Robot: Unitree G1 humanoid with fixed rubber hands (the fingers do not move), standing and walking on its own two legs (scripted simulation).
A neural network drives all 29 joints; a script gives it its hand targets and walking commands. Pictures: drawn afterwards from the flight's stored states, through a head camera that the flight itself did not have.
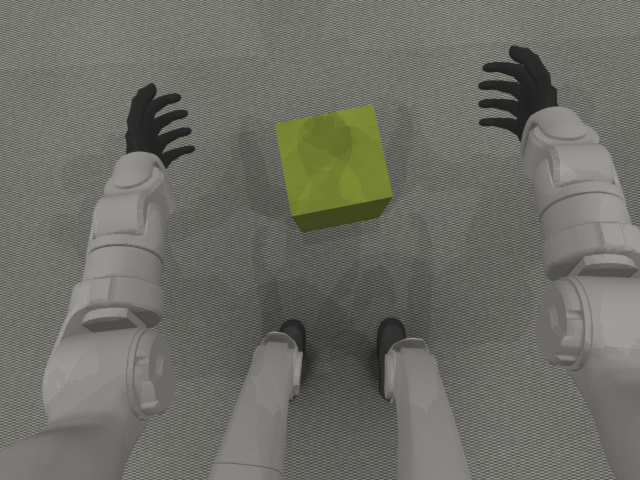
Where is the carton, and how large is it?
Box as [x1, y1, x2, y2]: [275, 104, 392, 231]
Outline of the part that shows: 372,104 275,124 291,215 302,231 378,217 390,200 392,195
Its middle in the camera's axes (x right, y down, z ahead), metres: +0.03 -0.16 +0.91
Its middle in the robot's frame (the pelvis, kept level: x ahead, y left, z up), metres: +0.58 +0.04 -0.55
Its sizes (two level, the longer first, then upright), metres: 0.210 0.200 0.250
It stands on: the floor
